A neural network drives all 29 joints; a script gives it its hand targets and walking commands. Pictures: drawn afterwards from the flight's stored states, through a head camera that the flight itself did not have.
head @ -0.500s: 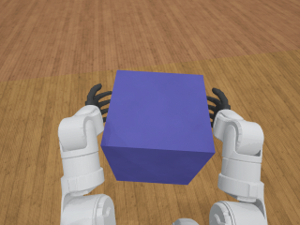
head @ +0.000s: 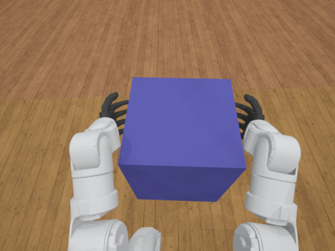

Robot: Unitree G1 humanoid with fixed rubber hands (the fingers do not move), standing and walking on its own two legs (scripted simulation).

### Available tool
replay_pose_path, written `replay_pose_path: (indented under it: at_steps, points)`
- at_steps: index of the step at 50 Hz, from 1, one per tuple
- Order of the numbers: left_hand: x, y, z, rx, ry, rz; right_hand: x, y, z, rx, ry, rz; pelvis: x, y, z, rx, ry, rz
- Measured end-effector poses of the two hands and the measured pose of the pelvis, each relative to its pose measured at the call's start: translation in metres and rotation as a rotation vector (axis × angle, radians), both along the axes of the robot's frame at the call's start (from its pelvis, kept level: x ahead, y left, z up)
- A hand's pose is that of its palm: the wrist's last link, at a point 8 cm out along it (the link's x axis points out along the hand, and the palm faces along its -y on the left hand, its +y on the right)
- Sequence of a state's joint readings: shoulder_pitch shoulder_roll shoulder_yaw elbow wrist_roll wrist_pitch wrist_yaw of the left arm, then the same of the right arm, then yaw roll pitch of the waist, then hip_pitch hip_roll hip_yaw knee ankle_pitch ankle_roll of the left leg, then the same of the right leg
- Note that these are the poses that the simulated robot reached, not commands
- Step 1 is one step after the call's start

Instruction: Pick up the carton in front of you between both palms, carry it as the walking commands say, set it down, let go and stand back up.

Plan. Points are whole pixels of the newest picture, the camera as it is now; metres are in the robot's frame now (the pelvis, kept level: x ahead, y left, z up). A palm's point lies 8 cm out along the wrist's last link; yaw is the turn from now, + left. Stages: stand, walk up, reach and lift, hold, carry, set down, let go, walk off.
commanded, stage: carry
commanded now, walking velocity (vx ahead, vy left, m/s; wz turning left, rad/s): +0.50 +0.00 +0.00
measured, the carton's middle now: (178, 145) +0.34 +0.02 +0.06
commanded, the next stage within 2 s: none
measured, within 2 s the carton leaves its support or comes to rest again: neither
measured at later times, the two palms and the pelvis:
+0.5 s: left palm (134, 35) +0.63 +0.17 +0.18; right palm (241, 41) +0.61 -0.13 +0.18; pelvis +0.28 +0.04 +0.04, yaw -2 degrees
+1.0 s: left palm out of the picture +0.91 +0.16 +0.22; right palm out of the picture +0.91 -0.14 +0.21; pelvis +0.57 +0.00 +0.06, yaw +0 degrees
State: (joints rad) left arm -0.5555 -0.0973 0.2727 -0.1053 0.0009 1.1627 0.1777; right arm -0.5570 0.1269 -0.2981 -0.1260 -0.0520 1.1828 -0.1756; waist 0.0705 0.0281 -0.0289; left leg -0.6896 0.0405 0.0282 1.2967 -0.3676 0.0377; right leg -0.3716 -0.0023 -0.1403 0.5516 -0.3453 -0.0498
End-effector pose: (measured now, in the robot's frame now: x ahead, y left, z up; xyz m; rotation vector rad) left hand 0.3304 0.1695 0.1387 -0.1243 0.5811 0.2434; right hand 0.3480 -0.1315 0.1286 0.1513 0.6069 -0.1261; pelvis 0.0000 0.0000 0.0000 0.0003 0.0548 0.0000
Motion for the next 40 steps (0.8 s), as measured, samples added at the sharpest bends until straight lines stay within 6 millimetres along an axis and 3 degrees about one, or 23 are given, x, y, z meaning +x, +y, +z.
replay_pose_path:
  at_steps: [5,9,14,18,21,26,31,36,40]
  points:
    - [0.063,-0.004,0.023,0.004,-0.071,-0.038,0.052,-0.005,0.021,-0.014,-0.072,-0.026,0.054,0.007,0.008,-0.002,0.009,-0.006]
    - [0.120,-0.003,0.034,0.003,-0.099,-0.072,0.100,-0.003,0.035,-0.036,-0.101,-0.045,0.109,0.018,0.008,-0.005,0.014,-0.015]
    - [0.194,0.003,0.028,-0.003,-0.087,-0.130,0.157,0.003,0.036,-0.065,-0.085,-0.090,0.175,0.037,-0.001,0.021,-0.006,-0.035]
    - [0.235,-0.001,0.021,-0.046,0.001,-0.151,0.185,0.001,0.027,-0.063,0.005,-0.127,0.213,0.043,0.016,0.002,-0.005,-0.030]
    - [0.263,-0.003,0.025,-0.067,0.005,-0.146,0.212,-0.001,0.033,-0.055,0.010,-0.139,0.240,0.045,0.028,-0.006,0.000,-0.031]
    - [0.315,0.000,0.047,-0.049,-0.063,-0.126,0.273,0.000,0.058,-0.056,-0.058,-0.115,0.293,0.039,0.038,-0.002,0.011,-0.028]
    - [0.373,-0.003,0.064,-0.023,-0.097,-0.102,0.341,-0.004,0.072,-0.059,-0.092,-0.079,0.358,0.025,0.039,0.003,0.017,-0.017]
    - [0.435,-0.013,0.065,0.003,-0.092,-0.065,0.417,-0.013,0.065,-0.051,-0.091,-0.024,0.427,0.003,0.027,-0.029,-0.005,0.004]
    - [0.466,-0.010,0.052,0.005,-0.009,-0.016,0.464,-0.010,0.054,-0.032,-0.011,0.015,0.465,-0.007,0.038,-0.014,-0.004,0.000]
